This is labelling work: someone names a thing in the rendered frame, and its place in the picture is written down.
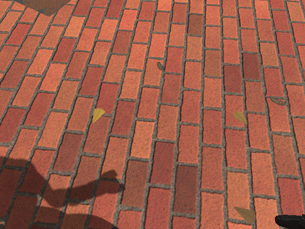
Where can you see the right robot hand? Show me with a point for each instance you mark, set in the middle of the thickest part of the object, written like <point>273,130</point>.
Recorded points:
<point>290,221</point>

